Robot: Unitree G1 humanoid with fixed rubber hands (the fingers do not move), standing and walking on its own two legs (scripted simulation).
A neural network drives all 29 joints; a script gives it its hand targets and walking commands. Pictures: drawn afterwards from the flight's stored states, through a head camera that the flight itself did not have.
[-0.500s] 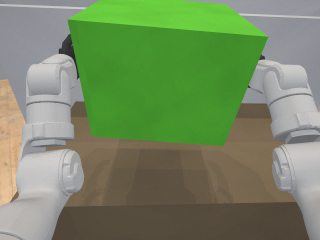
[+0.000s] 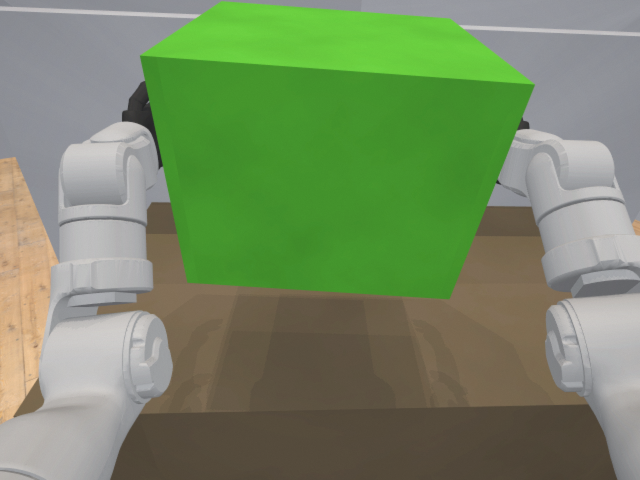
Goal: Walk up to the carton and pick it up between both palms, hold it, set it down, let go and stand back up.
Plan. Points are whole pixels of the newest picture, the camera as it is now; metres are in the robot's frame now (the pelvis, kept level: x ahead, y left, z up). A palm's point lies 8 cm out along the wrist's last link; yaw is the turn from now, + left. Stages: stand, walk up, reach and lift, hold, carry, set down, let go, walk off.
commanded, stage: hold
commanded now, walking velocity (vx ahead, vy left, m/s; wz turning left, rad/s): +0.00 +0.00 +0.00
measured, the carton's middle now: (328, 140) +0.43 +0.00 +0.30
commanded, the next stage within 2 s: set down in 1.60 s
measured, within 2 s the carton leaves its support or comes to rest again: neither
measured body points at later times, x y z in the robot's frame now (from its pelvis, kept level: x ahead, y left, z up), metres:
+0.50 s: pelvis +0.00 +0.00 +0.00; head -0.10 +0.01 +0.44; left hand +0.37 +0.21 +0.33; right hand +0.38 -0.20 +0.33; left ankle +0.04 +0.14 -0.75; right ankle -0.01 -0.12 -0.75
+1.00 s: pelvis +0.00 +0.00 +0.00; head -0.10 +0.01 +0.44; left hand +0.37 +0.21 +0.32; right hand +0.38 -0.20 +0.32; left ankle +0.04 +0.14 -0.75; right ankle -0.01 -0.12 -0.75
